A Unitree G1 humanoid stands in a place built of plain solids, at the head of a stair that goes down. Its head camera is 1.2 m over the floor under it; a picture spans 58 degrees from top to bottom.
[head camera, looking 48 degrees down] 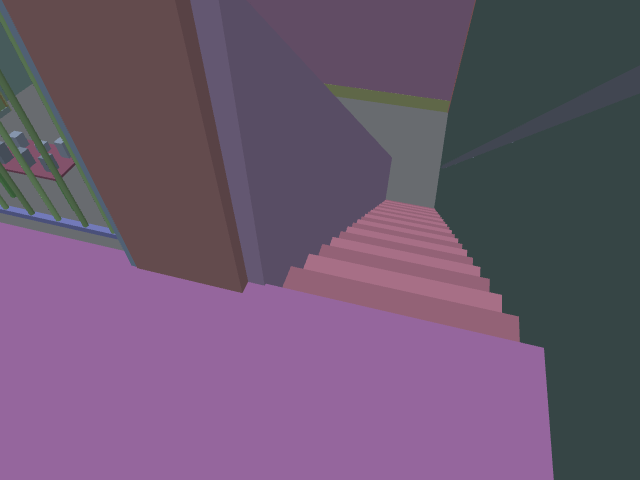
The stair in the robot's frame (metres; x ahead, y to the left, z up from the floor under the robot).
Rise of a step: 0.20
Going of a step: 0.25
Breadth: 0.90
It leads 16 degrees to the right of straight ahead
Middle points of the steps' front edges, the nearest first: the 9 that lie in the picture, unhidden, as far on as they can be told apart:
0.76 -0.25 0.00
1.00 -0.31 -0.20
1.24 -0.38 -0.40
1.48 -0.45 -0.60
1.72 -0.51 -0.81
1.95 -0.58 -1.01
2.19 -0.65 -1.21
2.43 -0.71 -1.41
2.67 -0.78 -1.61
